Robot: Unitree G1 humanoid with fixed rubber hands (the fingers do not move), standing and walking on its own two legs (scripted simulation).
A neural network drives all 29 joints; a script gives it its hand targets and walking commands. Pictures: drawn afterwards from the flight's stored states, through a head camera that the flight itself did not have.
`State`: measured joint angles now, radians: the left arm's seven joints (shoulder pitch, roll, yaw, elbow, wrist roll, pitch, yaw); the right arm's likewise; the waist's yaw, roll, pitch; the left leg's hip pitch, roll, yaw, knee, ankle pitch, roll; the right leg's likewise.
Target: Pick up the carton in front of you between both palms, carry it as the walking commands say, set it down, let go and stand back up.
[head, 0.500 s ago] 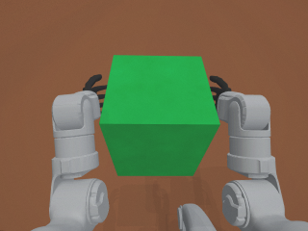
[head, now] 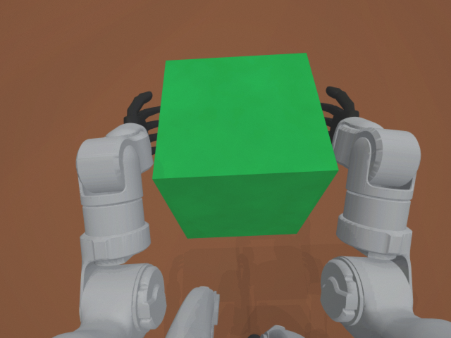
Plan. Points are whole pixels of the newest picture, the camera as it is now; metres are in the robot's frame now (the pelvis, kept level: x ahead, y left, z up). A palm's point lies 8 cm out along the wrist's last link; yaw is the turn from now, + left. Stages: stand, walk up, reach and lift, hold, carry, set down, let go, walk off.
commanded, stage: carry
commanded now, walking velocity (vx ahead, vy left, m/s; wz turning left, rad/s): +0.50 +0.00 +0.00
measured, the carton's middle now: (239, 157) +0.40 +0.03 +0.08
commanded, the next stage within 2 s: none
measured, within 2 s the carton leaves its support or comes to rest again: neither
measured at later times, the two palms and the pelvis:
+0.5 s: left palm (195, 22) +0.70 +0.14 +0.15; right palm (341, 36) +0.66 -0.16 +0.15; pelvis +0.31 +0.03 +0.02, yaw -4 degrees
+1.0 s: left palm out of the picture +0.90 +0.10 +0.13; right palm (339, 0) +0.89 -0.20 +0.12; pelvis +0.61 -0.04 +0.04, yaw -1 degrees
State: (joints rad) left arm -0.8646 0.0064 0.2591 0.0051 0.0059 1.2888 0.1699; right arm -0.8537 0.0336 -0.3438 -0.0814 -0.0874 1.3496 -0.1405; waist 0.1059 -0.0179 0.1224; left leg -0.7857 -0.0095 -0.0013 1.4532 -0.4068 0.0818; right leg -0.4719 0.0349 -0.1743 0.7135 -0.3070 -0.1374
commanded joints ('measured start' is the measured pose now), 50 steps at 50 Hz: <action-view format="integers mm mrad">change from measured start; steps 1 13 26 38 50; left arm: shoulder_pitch -829 -763 -717 -312 187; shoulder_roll -1055 -1008 -1170 -1216 -1102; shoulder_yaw -667 -417 -482 -756 -829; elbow -118 302 138 -117 -372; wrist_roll -465 -347 -346 -343 -297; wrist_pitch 33 59 -23 -89 -96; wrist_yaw -266 -312 -253 -293 -339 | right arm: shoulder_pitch -654 -798 -825 -248 124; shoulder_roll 850 986 1194 1111 1072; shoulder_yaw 627 547 607 791 964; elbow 58 375 161 -39 -306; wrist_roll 307 396 510 348 372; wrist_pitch -21 11 -100 -161 -164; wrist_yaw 179 215 242 246 274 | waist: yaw -29 -55 -140 -117 -87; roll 6 -148 106 150 -131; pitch -674 -457 -626 -649 -546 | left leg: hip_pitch -105 238 823 882 179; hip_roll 54 -51 284 157 87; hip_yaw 1 200 -205 144 99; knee -172 -910 -1189 -879 -731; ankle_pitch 80 408 315 864 141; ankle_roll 0 9 139 -28 -117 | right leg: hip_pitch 620 599 -209 293 593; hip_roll -291 -181 -120 -37 -314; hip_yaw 446 134 165 -35 180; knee -222 -254 339 -415 -496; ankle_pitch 534 975 -6 362 354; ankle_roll -140 17 144 121 -6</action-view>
